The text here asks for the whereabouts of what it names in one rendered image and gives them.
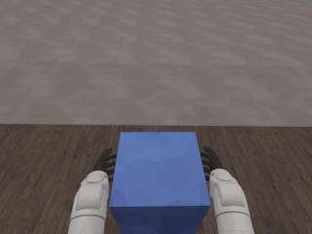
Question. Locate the robot left hand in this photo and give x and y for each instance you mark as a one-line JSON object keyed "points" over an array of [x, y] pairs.
{"points": [[101, 164]]}

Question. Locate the left robot forearm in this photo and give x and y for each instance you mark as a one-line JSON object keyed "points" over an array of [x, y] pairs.
{"points": [[88, 214]]}

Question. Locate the robot right hand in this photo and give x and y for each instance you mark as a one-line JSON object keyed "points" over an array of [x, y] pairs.
{"points": [[213, 163]]}

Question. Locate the right robot forearm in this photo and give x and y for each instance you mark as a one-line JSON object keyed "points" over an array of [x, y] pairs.
{"points": [[231, 209]]}

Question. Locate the carton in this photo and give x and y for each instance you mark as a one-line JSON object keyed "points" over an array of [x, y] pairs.
{"points": [[159, 184]]}

